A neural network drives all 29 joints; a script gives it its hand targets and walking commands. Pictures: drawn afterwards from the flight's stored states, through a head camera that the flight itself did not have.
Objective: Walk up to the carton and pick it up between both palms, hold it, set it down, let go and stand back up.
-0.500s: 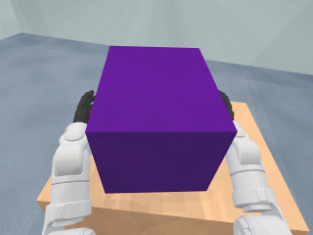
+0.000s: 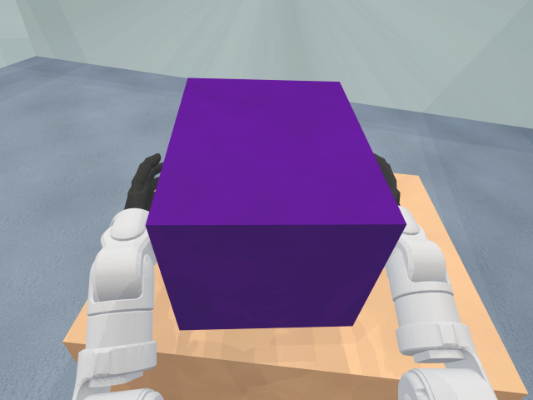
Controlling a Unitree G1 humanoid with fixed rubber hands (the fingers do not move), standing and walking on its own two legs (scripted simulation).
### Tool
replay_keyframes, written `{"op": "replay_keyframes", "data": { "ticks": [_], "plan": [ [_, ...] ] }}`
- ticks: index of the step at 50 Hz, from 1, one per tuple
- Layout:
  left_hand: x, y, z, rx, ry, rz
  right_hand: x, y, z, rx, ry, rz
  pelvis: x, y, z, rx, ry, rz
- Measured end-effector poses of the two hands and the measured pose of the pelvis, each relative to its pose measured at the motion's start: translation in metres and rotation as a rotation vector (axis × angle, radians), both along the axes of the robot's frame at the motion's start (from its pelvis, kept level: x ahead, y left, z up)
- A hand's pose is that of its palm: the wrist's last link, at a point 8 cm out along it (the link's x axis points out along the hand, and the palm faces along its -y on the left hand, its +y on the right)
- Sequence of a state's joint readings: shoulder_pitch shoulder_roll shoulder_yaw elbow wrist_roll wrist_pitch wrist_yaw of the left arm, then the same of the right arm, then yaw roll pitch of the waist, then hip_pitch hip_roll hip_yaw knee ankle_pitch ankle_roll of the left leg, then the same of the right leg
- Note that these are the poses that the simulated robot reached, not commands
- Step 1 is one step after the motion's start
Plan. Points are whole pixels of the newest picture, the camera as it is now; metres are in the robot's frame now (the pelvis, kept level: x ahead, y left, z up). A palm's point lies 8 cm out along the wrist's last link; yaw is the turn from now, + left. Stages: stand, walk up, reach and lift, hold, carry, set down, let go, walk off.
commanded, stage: hold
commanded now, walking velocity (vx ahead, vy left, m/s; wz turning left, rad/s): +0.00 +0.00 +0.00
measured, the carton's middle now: (266, 195) +0.38 -0.01 +0.17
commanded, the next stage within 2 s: none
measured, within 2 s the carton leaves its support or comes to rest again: neither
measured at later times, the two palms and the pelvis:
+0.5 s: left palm (143, 212) +0.34 +0.16 +0.18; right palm (383, 207) +0.35 -0.18 +0.18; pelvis +0.00 -0.01 +0.00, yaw +0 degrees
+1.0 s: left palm (141, 213) +0.33 +0.16 +0.18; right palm (382, 207) +0.35 -0.18 +0.18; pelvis +0.00 +0.00 +0.00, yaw +1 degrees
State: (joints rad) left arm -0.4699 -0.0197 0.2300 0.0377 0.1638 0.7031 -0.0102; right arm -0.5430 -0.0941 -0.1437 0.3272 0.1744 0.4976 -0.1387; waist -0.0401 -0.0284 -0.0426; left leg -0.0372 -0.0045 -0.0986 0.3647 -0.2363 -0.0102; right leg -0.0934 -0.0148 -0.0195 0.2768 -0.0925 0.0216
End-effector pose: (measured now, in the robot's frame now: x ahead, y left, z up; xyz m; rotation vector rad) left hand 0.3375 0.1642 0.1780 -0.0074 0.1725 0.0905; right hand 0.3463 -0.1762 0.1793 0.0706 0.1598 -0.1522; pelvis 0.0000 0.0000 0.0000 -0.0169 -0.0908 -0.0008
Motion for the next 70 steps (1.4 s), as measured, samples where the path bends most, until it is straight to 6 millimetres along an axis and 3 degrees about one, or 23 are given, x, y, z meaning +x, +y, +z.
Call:
{"op": "replay_keyframes", "data": {
  "ticks": [70],
  "plan": [
    [-0.0032,0.0001,-0.0027,-0.001,0.003,0.011,0.0003,0.0003,-0.0013,0.009,-0.003,0.009,-0.0025,-0.0048,0.0000,0.002,0.004,0.015]
  ]
}}
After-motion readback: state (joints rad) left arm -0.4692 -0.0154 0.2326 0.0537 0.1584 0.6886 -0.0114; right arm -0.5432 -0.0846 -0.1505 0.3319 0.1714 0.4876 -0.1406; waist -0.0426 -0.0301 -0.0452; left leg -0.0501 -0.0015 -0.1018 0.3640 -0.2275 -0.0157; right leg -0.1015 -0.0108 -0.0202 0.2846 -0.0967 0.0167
